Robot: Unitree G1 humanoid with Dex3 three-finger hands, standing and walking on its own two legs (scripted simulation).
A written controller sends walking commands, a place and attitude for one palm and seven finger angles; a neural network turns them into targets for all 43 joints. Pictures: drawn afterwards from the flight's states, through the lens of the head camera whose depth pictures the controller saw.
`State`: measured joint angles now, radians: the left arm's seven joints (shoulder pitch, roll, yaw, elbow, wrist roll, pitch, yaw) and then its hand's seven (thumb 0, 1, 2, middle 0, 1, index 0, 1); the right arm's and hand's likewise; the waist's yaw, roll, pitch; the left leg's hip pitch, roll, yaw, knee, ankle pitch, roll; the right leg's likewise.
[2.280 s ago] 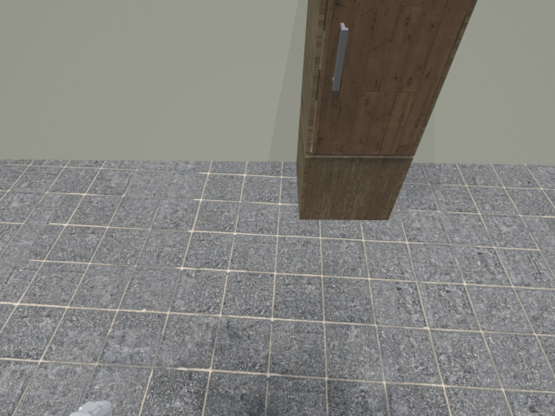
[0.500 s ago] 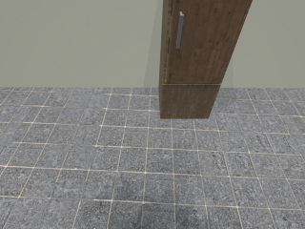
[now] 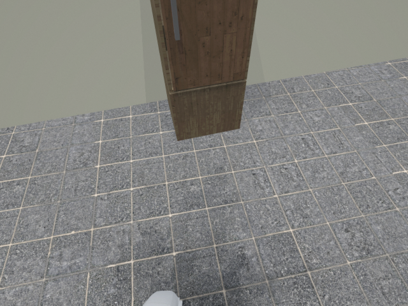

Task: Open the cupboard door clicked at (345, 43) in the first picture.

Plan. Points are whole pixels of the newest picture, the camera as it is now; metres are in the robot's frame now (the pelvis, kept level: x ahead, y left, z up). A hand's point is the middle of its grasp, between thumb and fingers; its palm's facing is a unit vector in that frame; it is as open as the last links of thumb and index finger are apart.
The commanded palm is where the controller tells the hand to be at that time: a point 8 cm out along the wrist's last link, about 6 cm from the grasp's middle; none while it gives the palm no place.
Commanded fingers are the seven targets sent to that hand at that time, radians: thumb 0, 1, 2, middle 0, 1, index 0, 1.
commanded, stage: walk to a spot facing it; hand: left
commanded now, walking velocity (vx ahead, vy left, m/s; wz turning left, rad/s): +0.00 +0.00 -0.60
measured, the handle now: (174, 14) +1.08 +0.22 +0.04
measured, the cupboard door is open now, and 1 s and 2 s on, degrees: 0 0 0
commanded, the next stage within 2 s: turn to face it in 1.38 s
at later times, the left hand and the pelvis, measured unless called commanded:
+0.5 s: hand (120, 301) +0.14 +0.21 -0.15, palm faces -0.31 -0.92 -0.22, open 7.4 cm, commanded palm none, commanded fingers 0.00 0.90 0.90 -0.20 -0.30 -0.20 -0.30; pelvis -0.01 +0.03 +0.00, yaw -20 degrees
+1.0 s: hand (168, 267) +0.23 +0.12 -0.20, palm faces -0.46 -0.88 -0.15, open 7.4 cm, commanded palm none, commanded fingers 0.00 0.90 0.90 -0.20 -0.30 -0.20 -0.30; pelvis +0.14 -0.04 -0.02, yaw -31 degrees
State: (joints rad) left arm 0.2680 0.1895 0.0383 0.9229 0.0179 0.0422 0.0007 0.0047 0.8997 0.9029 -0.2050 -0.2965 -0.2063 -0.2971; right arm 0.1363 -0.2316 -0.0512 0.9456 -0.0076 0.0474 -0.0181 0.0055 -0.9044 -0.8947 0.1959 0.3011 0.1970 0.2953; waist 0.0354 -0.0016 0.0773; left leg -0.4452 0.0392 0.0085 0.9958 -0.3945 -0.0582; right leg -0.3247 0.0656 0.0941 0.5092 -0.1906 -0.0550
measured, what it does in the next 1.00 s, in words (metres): walks ahead, turning right: left foot, then right foot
